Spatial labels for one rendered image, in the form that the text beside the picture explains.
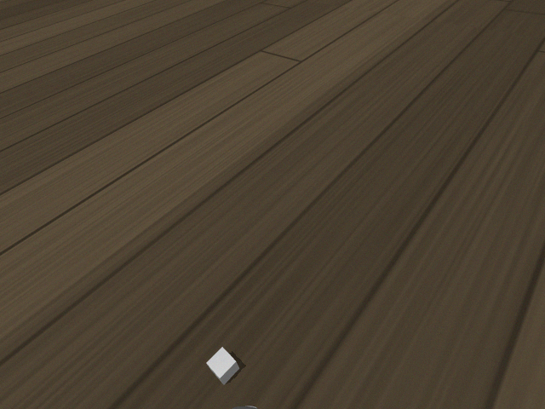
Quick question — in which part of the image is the cube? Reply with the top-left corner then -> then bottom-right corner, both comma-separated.
206,347 -> 239,384

